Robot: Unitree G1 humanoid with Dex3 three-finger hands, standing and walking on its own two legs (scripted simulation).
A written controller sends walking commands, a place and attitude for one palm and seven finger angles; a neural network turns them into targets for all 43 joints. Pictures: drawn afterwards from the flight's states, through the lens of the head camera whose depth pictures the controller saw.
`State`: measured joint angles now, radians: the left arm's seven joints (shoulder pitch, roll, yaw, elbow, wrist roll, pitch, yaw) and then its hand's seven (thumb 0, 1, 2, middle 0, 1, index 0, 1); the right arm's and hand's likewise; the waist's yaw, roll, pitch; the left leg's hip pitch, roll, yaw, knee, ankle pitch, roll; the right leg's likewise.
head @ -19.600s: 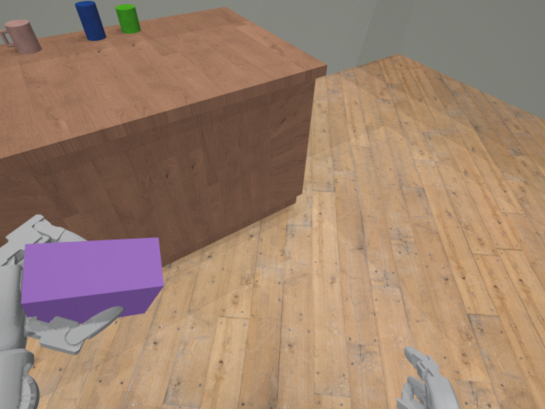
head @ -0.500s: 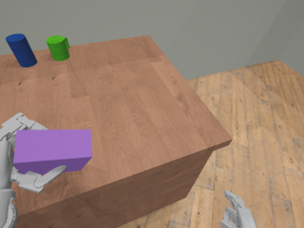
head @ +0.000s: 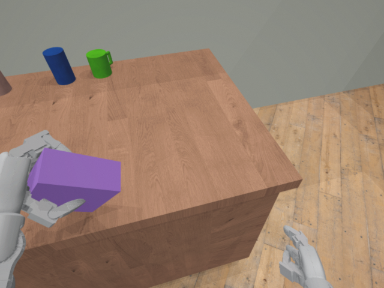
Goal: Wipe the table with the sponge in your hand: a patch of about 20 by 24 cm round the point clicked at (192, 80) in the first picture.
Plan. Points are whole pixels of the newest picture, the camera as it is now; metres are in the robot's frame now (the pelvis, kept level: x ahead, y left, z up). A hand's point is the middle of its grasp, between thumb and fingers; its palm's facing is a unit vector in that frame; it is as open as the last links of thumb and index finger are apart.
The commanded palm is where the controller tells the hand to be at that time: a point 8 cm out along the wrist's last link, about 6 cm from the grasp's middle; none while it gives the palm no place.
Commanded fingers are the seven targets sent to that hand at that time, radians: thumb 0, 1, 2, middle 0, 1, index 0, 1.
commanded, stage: turn the palm down, sponge in hand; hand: left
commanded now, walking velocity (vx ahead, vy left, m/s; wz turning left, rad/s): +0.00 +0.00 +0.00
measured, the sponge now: (83, 186) +0.24 +0.23 +0.13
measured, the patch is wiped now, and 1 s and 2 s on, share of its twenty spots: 0.00 0.00 0.00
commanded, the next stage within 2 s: move the sponge above the wiping area in 1.80 s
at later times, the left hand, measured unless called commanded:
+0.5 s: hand (58, 175) +0.23 +0.25 +0.18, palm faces +0.28 -0.44 -0.85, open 9.8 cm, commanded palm +0.20 +0.27 +0.22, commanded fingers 0.00 0.10 1.30 -1.20 -1.60 -1.20 -1.60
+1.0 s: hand (46, 174) +0.23 +0.27 +0.18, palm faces +0.19 -0.23 -0.95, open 9.8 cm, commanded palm +0.19 +0.27 +0.23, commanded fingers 0.00 0.10 1.30 -1.20 -1.60 -1.20 -1.60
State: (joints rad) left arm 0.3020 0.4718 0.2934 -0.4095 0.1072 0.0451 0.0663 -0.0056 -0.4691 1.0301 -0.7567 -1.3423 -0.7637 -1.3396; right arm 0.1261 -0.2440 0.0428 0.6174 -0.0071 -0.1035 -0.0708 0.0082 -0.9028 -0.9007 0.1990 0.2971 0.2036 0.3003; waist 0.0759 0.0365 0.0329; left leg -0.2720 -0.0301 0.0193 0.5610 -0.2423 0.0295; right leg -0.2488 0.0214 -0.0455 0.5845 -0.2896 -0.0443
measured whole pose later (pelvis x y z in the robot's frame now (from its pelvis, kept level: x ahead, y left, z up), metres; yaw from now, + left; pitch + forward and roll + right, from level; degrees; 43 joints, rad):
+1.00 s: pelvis +0.01 -0.01 +0.00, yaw +0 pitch -4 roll +1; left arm 0.21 0.63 0.14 -0.41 0.56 0.35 -0.06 0.00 -0.47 1.03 -0.76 -1.34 -0.76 -1.34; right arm 0.08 -0.28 0.05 0.60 0.05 -0.01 -0.12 0.01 -0.90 -0.90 0.20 0.30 0.20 0.30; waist 0.11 0.12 0.02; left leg -0.21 -0.02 0.02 0.50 -0.22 0.02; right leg -0.19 0.04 -0.04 0.53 -0.27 -0.06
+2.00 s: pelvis -0.01 +0.00 +0.01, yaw -1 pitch -6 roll +1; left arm 0.08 0.59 0.02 -0.30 0.82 0.35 -0.12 0.00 -0.47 1.03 -0.76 -1.34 -0.76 -1.34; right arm 0.01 -0.27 0.05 0.68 0.03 0.02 -0.06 0.01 -0.90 -0.90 0.20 0.30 0.20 0.30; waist 0.14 0.14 0.04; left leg -0.14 -0.02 0.03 0.40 -0.16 0.03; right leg -0.13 0.03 -0.03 0.44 -0.21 -0.05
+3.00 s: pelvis +0.00 +0.00 +0.01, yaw -1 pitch -5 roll +0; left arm 0.07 0.53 -0.02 -0.15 0.85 0.31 -0.07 0.00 -0.47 1.03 -0.76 -1.34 -0.76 -1.34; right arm 0.04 -0.27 0.03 0.69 0.04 0.02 -0.06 0.01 -0.90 -0.90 0.20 0.30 0.20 0.30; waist 0.13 0.13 0.03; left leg -0.14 -0.02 0.02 0.40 -0.17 0.02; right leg -0.12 0.04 -0.03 0.42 -0.21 -0.06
